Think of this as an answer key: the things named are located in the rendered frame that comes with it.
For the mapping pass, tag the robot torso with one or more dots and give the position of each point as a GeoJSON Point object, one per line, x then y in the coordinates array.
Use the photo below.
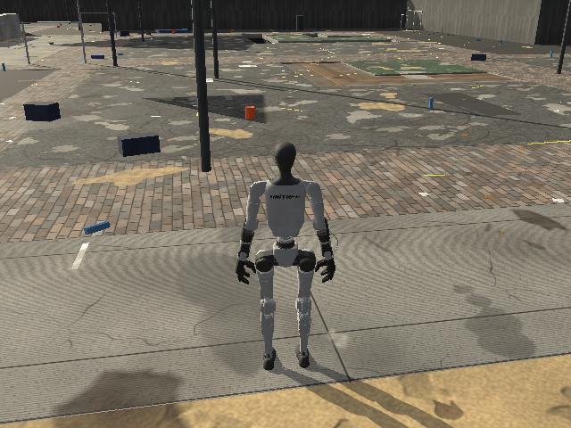
{"type": "Point", "coordinates": [285, 206]}

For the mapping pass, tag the right robot upper arm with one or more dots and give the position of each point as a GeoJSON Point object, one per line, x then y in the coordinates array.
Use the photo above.
{"type": "Point", "coordinates": [316, 202]}

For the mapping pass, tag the robot left hand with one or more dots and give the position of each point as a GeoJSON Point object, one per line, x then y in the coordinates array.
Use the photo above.
{"type": "Point", "coordinates": [241, 271]}

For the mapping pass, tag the left robot upper arm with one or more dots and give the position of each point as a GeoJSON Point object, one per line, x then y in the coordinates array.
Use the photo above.
{"type": "Point", "coordinates": [257, 189]}

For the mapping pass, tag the robot left forearm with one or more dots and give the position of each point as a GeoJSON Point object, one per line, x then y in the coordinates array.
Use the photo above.
{"type": "Point", "coordinates": [245, 243]}

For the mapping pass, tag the robot right forearm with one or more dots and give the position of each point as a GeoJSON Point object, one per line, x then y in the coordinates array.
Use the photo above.
{"type": "Point", "coordinates": [325, 243]}

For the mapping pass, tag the robot right hand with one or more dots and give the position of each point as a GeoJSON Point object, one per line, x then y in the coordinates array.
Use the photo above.
{"type": "Point", "coordinates": [330, 269]}

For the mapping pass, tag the robot right thigh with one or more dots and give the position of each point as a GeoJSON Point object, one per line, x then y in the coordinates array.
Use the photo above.
{"type": "Point", "coordinates": [305, 272]}

